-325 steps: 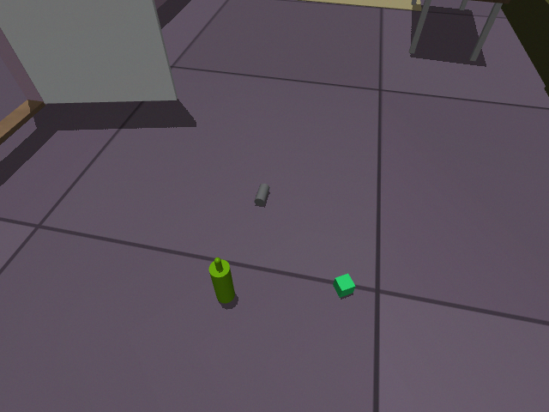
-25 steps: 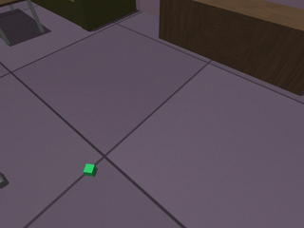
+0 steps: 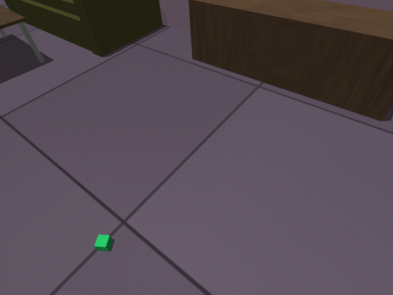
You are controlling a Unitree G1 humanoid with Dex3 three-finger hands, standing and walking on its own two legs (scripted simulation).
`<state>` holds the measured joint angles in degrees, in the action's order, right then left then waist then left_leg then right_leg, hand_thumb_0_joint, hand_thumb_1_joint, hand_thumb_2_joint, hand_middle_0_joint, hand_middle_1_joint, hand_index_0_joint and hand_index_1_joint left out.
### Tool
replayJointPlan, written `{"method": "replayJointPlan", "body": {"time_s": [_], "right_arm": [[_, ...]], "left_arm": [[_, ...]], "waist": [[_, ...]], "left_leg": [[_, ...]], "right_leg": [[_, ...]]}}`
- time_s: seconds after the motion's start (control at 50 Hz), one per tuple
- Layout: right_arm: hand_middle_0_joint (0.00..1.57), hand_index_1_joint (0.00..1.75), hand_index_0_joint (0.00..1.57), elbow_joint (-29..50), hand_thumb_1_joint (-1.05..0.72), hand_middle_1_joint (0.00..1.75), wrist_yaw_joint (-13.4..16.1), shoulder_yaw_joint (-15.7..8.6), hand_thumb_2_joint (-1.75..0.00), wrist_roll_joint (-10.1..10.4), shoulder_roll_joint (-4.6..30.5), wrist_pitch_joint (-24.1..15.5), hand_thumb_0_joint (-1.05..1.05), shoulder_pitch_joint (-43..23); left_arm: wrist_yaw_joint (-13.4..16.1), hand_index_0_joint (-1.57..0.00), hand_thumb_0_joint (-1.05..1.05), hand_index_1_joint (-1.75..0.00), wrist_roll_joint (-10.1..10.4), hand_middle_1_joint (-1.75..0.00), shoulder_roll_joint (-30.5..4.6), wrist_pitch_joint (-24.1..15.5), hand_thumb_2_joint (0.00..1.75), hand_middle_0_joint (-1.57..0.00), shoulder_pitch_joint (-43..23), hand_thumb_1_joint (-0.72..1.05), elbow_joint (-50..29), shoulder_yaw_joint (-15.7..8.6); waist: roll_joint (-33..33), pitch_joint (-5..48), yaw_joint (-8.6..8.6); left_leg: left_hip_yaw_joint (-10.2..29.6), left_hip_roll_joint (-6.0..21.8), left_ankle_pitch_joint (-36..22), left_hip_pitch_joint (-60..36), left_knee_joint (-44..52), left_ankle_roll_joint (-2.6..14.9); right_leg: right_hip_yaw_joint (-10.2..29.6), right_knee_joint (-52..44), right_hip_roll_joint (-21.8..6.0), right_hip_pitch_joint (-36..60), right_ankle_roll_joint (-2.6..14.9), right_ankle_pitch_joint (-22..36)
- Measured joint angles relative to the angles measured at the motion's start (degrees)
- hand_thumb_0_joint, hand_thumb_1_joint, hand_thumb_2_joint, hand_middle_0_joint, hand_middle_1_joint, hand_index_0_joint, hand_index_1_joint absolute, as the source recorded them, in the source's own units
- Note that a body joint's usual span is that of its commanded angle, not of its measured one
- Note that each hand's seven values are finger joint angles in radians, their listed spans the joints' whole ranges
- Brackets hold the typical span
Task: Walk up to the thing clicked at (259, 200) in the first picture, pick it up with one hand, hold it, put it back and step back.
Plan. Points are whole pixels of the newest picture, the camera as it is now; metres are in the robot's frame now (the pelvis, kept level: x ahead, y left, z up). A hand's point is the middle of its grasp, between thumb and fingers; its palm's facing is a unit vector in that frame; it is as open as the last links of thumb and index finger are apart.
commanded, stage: walk up
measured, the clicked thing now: out of the picture +0.43 +1.11 -0.73
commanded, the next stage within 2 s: none
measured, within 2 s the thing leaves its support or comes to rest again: neither
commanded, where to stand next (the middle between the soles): +0.88 +0.08 m, yaw +1 degrees
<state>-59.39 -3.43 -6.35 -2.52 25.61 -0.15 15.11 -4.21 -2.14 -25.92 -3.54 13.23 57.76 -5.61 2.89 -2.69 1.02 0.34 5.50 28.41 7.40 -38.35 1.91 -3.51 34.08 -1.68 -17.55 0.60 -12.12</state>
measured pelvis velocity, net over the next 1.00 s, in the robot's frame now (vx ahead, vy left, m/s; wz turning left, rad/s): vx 0.45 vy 0.00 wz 0.04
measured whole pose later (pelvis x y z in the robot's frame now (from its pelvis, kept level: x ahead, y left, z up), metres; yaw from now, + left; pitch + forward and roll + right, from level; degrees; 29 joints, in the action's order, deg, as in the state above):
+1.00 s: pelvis +0.45 +0.00 +0.00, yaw +2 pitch -4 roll +1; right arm -50.5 -3.0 -2.9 0.0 24.5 -1.6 17.8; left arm -3.2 -0.4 -22.0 -5.4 15.3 48.9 -3.4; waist 3.8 -5.0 -1.0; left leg 0.2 2.0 25.9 19.3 -65.4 2.2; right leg -4.3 37.7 -3.0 -19.8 1.8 -14.3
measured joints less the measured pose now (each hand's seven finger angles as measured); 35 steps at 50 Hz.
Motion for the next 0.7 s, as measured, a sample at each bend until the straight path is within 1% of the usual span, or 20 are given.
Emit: {"method": "replayJointPlan", "body": {"time_s": [0.02, 0.04, 0.06, 0.08, 0.12, 0.2, 0.28, 0.32, 0.38, 0.42, 0.44, 0.46, 0.48, 0.52, 0.54, 0.56, 0.58, 0.62, 0.66, 0.7], "right_arm": [[0.20, 0.30, 0.21, -0.2, -0.91, 0.30, 0.3, 0.0, -0.90, 0.3, 0.3, 0.6, 0.01, 0.3], [0.20, 0.30, 0.21, -0.3, -0.91, 0.30, 0.4, 0.0, -0.90, 0.5, 0.4, 1.1, 0.01, 0.5], [0.20, 0.30, 0.20, -0.3, -0.91, 0.30, 0.3, 0.2, -0.90, 0.8, 0.4, 1.2, 0.01, 0.5], [0.20, 0.30, 0.20, -0.3, -0.91, 0.30, 0.1, 0.5, -0.90, 1.2, 0.3, 1.0, 0.01, 0.3], [0.19, 0.30, 0.20, 0.5, -0.91, 0.30, -0.3, 1.0, -0.90, 1.8, 0.1, 0.1, 0.01, -0.3], [0.20, 0.30, 0.20, 2.9, -0.91, 0.30, -1.5, 1.6, -0.90, 2.0, -0.9, -1.1, 0.01, -0.8], [0.20, 0.30, 0.21, 4.2, -0.91, 0.30, -2.5, 1.9, -0.90, 1.5, -1.8, -0.8, 0.01, -1.1], [0.20, 0.30, 0.21, 4.6, -0.91, 0.30, -2.8, 2.0, -0.90, 1.2, -2.0, -0.6, 0.01, -1.3], [0.20, 0.30, 0.21, 5.0, -0.91, 0.30, -3.0, 1.9, -0.90, 0.8, -2.1, -0.5, 0.01, -1.9], [0.20, 0.30, 0.21, 5.5, -0.91, 0.30, -2.9, 1.7, -0.90, 0.7, -2.1, -0.6, 0.01, -2.4], [0.20, 0.30, 0.21, 5.8, -0.91, 0.30, -2.6, 1.5, -0.90, 0.5, -2.4, -1.0, 0.01, -2.9], [0.20, 0.30, 0.21, 6.2, -0.91, 0.30, -2.3, 1.3, -0.90, 0.3, -3.0, -1.5, 0.01, -3.7], [0.20, 0.30, 0.21, 7.3, -0.91, 0.30, -2.0, 1.2, -0.90, 0.0, -3.1, -2.2, 0.01, -4.2], [0.20, 0.30, 0.21, 9.4, -0.91, 0.30, -1.4, 1.2, -0.90, 0.9, -3.4, -3.4, 0.01, -4.4], [0.20, 0.30, 0.21, 10.0, -0.91, 0.30, -1.1, 1.4, -0.90, 1.5, -3.8, -3.7, 0.01, -4.1], [0.20, 0.30, 0.21, 10.5, -0.91, 0.30, -0.7, 1.7, -0.90, 1.9, -4.1, -3.9, 0.00, -3.7], [0.20, 0.30, 0.21, 10.9, -0.91, 0.30, -0.3, 2.1, -0.90, 2.1, -4.4, -4.0, 0.00, -3.1], [0.20, 0.30, 0.21, 11.3, -0.91, 0.30, 0.2, 2.8, -0.90, 2.5, -4.5, -4.3, 0.00, -1.7], [0.20, 0.30, 0.21, 11.4, -0.91, 0.30, 0.5, 3.1, -0.90, 2.5, -4.4, -4.3, 0.00, -0.3], [0.20, 0.30, 0.21, 11.3, -0.91, 0.30, 0.6, 3.3, -0.90, 2.3, -4.2, -4.2, 0.00, 0.9]], "left_arm": [[0.5, -0.21, 0.01, -0.30, -0.3, -0.30, 0.6, -0.4, 0.90, -0.20, 0.4, 0.91, -0.4, -0.2], [0.8, -0.21, 0.01, -0.30, -0.3, -0.30, 1.2, -0.3, 0.90, -0.20, 0.9, 0.91, -0.7, 0.0], [1.0, -0.21, 0.01, -0.30, -0.3, -0.30, 1.8, -0.3, 0.90, -0.20, 1.7, 0.91, -1.0, 0.3], [1.1, -0.21, 0.01, -0.30, -0.2, -0.30, 2.4, -0.3, 0.90, -0.20, 2.5, 0.91, -1.1, 0.6], [1.2, -0.21, 0.01, -0.30, 0.3, -0.30, 3.2, -0.4, 0.90, -0.21, 3.9, 0.90, -1.0, 1.2], [1.4, -0.21, 0.01, -0.30, 0.8, -0.30, 3.8, -0.7, 0.90, -0.21, 5.4, 0.90, -1.1, 1.7], [1.5, -0.21, 0.01, -0.30, 0.8, -0.30, 3.8, -1.2, 0.90, -0.21, 5.7, 0.90, -2.2, 1.5], [1.4, -0.21, 0.01, -0.30, 0.8, -0.30, 3.5, -1.4, 0.90, -0.21, 5.5, 0.90, -2.9, 1.4], [1.4, -0.21, 0.01, -0.30, 0.8, -0.30, 3.0, -1.3, 0.90, -0.21, 5.4, 0.90, -3.9, 1.5], [1.4, -0.21, 0.01, -0.30, 1.0, -0.30, 2.6, -1.2, 0.90, -0.21, 5.7, 0.90, -4.4, 1.8], [1.5, -0.21, 0.01, -0.30, 1.0, -0.30, 2.2, -1.0, 0.90, -0.21, 5.6, 0.90, -4.4, 1.9], [1.8, -0.21, 0.01, -0.30, 1.2, -0.30, 1.8, -0.5, 0.90, -0.21, 5.2, 0.90, -4.3, 1.9], [2.1, -0.21, 0.01, -0.30, 1.5, -0.30, 2.0, 0.0, 0.90, -0.21, 4.9, 0.90, -4.3, 1.9], [2.5, -0.21, 0.01, -0.30, 1.9, -0.30, 2.6, 0.8, 0.90, -0.21, 4.4, 0.90, -4.2, 2.7], [2.5, -0.21, 0.01, -0.30, 1.9, -0.30, 2.6, 1.0, 0.90, -0.21, 4.1, 0.90, -4.1, 3.1], [2.5, -0.21, 0.01, -0.30, 2.2, -0.30, 2.4, 1.0, 0.90, -0.21, 3.8, 0.91, -4.1, 3.4], [2.4, -0.21, 0.01, -0.30, 2.5, -0.30, 2.2, 0.8, 0.90, -0.21, 3.5, 0.91, -4.4, 3.5], [2.2, -0.21, 0.01, -0.30, 2.9, -0.30, 1.8, 0.5, 0.90, -0.21, 2.9, 0.91, -5.5, 3.5], [1.8, -0.21, 0.01, -0.30, 2.9, -0.30, 1.5, 0.3, 0.90, -0.21, 2.2, 0.91, -6.6, 3.2], [1.2, -0.20, 0.01, -0.30, 2.7, -0.30, 1.2, 0.3, 0.90, -0.21, 1.6, 0.91, -7.5, 3.0]], "waist": [[0.9, 0.2, -0.36], [1.3, 0.6, -0.96], [1.6, 0.9, -1.56], [1.8, 1.1, -1.98], [2.2, 1.1, -2.36], [1.8, 0.6, -2.56], [0.5, -0.2, -2.67], [0.0, -0.9, -2.65], [-1.0, -1.5, -2.75], [-1.8, -1.5, -2.95], [-3.0, -1.7, -2.85], [-4.9, -2.6, -2.82], [-5.6, -3.2, -2.73], [-4.7, -3.6, -1.42], [-4.5, -3.5, -0.86], [-4.7, -3.3, -0.53], [-5.0, -3.1, -0.34], [-5.4, -2.7, -0.13], [-5.5, -2.5, 0.02], [-5.4, -2.5, -0.03]], "left_leg": [[2.8, -1.4, 1.6, 3.2, -7.7, 0.03], [4.3, -3.1, 1.1, 6.0, -13.8, -0.02], [4.5, -4.5, -0.2, 8.5, -18.1, -0.03], [4.3, -5.2, -2.1, 10.9, -20.8, -0.12], [3.9, -5.6, -6.7, 15.1, -22.3, -0.40], [4.8, -4.4, -13.6, 20.9, -17.7, -1.81], [5.0, -2.5, -17.6, 23.1, -9.2, -2.75], [4.0, -1.2, -19.4, 22.9, -4.2, -2.61], [0.9, 0.0, -20.4, 20.8, 2.2, -1.80], [-1.2, -0.3, -20.0, 18.3, 5.4, -0.81], [-1.9, -1.4, -21.9, 17.5, 5.6, -0.81], [-3.2, -2.7, -20.8, 16.9, 4.3, -0.90], [-4.1, -3.2, -18.8, 16.7, 2.5, -0.87], [-4.0, -2.8, -15.6, 15.4, 0.9, -0.61], [-4.0, -2.7, -15.0, 14.0, 1.8, -0.51], [-4.2, -2.8, -14.9, 12.1, 3.3, -0.62], [-4.6, -2.9, -14.9, 10.1, 5.0, -0.70], [-5.2, -3.3, -14.6, 6.5, 8.1, -0.69], [-5.6, -3.6, -13.9, 3.5, 9.9, -0.74], [-6.2, -3.8, -12.7, 0.9, 11.0, -0.89]], "right_leg": [[-0.9, 1.2, 0.4, 0.4, 0.11, -1.8], [-1.3, 1.2, 0.6, 1.4, 0.30, -3.0], [-1.4, 0.0, 0.7, 2.8, 0.59, -3.6], [-1.4, -1.9, 0.9, 4.5, 0.91, -3.5], [-1.6, -6.4, 1.5, 8.2, 0.89, -2.3], [-2.3, -12.5, 2.3, 13.6, 1.35, -1.9], [-3.2, -15.2, 2.5, 17.4, 1.12, -3.6], [-3.9, -15.4, 2.5, 19.0, 0.59, -5.2], [-4.6, -14.0, 2.1, 20.9, -0.46, -8.9], [-4.8, -11.7, 1.3, 21.7, -1.38, -12.3], [-4.7, -8.9, -0.1, 21.4, -1.49, -14.6], [-4.1, -3.4, -2.3, 19.9, -0.78, -16.5], [-2.1, 4.9, -2.9, 16.7, 0.06, -15.9], [2.2, 20.8, 0.2, 9.6, 1.54, -16.6], [3.6, 26.5, 1.5, 6.2, 2.03, -16.0], [4.7, 30.1, 2.3, 3.1, 2.34, -14.6], [5.6, 31.9, 2.4, 0.3, 2.54, -12.9], [6.5, 31.7, 1.7, -4.6, 2.26, -10.3], [6.7, 28.1, 0.5, -8.1, 1.53, -8.3], [6.0, 21.8, -1.2, -10.3, 0.70, -6.4]]}}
